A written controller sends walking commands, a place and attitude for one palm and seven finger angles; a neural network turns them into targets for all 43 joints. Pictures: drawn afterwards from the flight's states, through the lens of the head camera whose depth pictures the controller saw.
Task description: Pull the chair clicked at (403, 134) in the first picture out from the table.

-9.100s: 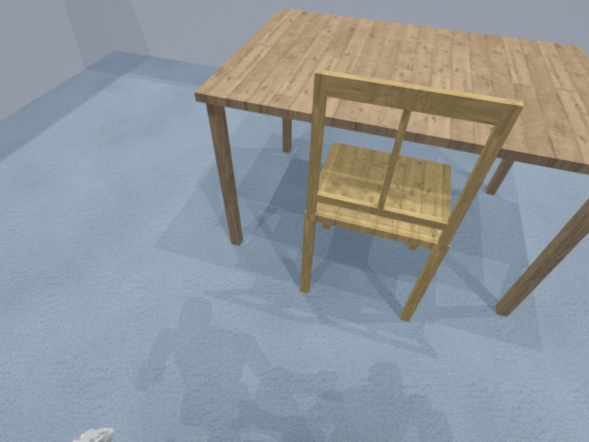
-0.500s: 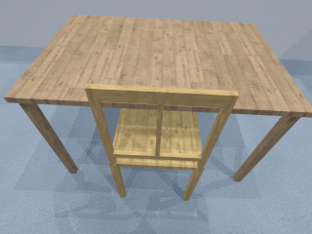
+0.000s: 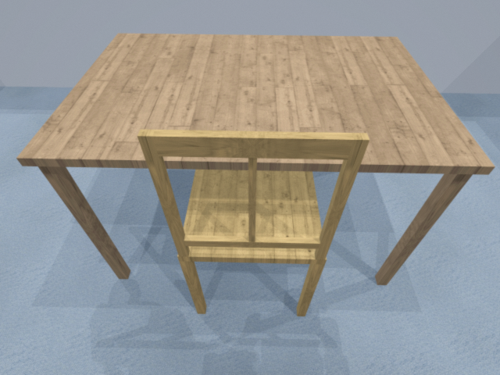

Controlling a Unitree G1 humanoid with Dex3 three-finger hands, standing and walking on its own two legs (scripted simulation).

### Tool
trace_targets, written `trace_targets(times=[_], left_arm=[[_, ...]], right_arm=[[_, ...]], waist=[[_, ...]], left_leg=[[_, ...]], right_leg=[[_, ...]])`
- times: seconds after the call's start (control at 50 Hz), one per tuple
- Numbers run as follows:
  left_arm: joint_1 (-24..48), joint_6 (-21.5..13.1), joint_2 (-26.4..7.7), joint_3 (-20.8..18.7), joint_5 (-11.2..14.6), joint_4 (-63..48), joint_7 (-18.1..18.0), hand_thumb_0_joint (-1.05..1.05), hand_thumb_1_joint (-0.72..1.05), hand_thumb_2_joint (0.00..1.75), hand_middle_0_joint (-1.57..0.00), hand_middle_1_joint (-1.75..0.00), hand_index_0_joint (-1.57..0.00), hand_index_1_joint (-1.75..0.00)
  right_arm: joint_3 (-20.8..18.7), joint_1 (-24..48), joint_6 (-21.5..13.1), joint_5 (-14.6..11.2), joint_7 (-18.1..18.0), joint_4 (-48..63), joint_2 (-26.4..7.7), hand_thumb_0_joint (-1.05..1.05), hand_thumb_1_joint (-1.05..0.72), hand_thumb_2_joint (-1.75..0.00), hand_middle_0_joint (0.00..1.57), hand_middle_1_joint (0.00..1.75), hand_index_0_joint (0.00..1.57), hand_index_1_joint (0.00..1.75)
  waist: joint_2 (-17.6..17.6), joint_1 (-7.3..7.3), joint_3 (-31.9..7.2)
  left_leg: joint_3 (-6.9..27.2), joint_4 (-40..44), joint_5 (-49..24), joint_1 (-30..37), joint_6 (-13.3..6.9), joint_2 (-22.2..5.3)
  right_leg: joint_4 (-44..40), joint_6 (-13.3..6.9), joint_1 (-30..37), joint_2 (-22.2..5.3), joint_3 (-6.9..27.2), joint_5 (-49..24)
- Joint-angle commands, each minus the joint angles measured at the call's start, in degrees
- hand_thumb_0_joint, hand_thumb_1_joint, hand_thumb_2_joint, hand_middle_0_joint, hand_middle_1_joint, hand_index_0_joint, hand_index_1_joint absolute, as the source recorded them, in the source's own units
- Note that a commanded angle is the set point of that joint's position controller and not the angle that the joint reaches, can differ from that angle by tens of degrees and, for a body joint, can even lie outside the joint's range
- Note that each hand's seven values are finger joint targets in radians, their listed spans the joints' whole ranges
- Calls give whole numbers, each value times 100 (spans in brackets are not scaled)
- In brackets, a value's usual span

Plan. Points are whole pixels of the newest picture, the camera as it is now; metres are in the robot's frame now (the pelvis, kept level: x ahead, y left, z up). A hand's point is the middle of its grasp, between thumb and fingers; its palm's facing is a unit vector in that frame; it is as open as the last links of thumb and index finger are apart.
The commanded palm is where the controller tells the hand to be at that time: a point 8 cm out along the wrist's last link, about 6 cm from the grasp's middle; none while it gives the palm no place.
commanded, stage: come to a stop and stand still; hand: left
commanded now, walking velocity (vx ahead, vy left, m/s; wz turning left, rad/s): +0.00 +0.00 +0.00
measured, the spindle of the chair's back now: (252, 203) +0.49 +0.03 -0.07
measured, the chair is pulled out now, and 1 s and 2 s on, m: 0.00 0.00 0.00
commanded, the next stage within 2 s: look again from close up in 0.28 s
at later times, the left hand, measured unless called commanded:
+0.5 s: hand out of the picture +0.00 +0.16 -0.17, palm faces +0.01 -0.98 -0.19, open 7.4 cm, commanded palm none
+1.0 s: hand out of the picture +0.00 +0.15 -0.17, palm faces +0.02 -0.98 -0.18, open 7.4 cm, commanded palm none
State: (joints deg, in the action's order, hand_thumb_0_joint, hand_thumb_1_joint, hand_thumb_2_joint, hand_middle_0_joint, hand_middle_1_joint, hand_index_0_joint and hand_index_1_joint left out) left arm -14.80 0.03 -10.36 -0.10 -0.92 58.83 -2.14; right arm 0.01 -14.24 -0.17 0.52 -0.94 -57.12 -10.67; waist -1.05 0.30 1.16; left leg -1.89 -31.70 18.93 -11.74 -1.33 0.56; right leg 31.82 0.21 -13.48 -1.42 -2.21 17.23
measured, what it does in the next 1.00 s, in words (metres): stands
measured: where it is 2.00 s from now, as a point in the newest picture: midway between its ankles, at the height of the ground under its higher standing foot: outside the picture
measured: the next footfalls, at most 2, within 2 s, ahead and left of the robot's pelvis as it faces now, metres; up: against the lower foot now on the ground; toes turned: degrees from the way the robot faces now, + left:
none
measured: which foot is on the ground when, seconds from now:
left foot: down 0.00-1.00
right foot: down 0.00-1.00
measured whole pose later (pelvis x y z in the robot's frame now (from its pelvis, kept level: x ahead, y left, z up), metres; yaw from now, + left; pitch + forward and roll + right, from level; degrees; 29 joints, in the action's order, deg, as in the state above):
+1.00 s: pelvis +0.00 -0.02 +0.01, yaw +0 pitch -1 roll +1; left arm -16.5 -0.9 -8.4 0.4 -0.6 63.9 -1.8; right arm 1.0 -15.7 -1.1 0.0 -1.6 -65.3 -7.9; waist 0.6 -0.3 2.1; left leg -1.9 -23.8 15.1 -7.6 0.5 -0.5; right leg 26.6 -1.4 -10.7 -0.1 -2.2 14.8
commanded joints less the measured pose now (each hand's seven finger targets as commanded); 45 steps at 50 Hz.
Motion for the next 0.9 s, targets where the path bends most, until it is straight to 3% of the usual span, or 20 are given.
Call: trace_targets(times=[0.0, 0.06, 0.2, 0.26, 0.3, 0.36, 0.52, 0.88], left_arm=[[-201, -72, -604, -74, -13, -337, 12, 0, 90, 90, -20, -30, -20, -30], [-238, -99, -608, -60, -8, -316, 25, 0, 90, 90, -20, -30, -20, -30], [-311, -134, -593, -47, 11, -188, 29, 0, 90, 90, -20, -30, -20, -30], [-373, -167, -581, -38, 29, -81, 20, 0, 90, 90, -20, -30, -20, -30], [-387, -163, -558, -33, 29, -22, 16, 0, 90, 90, -20, -30, -20, -30], [-436, -180, -521, -32, 39, 87, 6, 0, 90, 90, -20, -30, -20, -30], [-494, -167, -404, -11, 35, 267, -8, 0, 90, 90, -20, -30, -20, -30], [-552, -183, -341, -23, 31, 334, -1, 0, 90, 90, -20, -30, -20, -30]], right_arm=[[-65, -186, -115, 34, 2, 240, -556, 0, -90, -90, 20, 30, 20, 30], [-50, -236, -127, 27, 13, 179, -583, 0, -90, -90, 20, 30, 20, 30], [-6, -332, -167, 2, -2, -86, -523, 0, -90, -90, 20, 30, 20, 30], [10, -408, -193, -12, -17, -227, -482, 0, -90, -90, 20, 30, 20, 30], [14, -403, -191, -18, -29, -309, -440, 0, -90, -90, 20, 30, 20, 30], [23, -472, -196, -21, -48, -438, -398, 0, -90, -90, 20, 30, 20, 30], [21, -489, -184, -33, -78, -633, -279, 0, -90, -90, 20, 30, 20, 30], [8, -498, -184, -30, -102, -704, -191, 0, -90, -90, 20, 30, 20, 30]], waist=[[-173, -31, 521], [248, -29, 402], [131, -41, 236], [206, -47, -30], [97, -61, 130], [118, -48, 43], [90, -63, 278], [170, -65, 230]], left_leg=[[695, 1188, 47, -603, -109, -541], [609, 1198, -9, -442, -87, -493], [517, 1170, -549, -199, -74, -500], [448, 1072, -973, 6, -52, -524], [450, 1094, -1010, -57, -50, -517], [421, 1055, -1199, 45, -28, -535], [391, 1121, -1145, 60, -23, -552], [349, 1195, -1287, 239, -13, -585]], right_leg=[[-763, -258, -137, -293, 513, 161], [-879, -241, -133, -358, 593, 155], [-908, -233, 7, -404, 584, -333], [-852, -237, 210, -466, 575, -817], [-857, -241, 189, -456, 550, -891], [-830, -254, 270, -473, 552, -1170], [-917, -247, 187, -456, 537, -1134], [-993, -258, 227, -447, 525, -1349]])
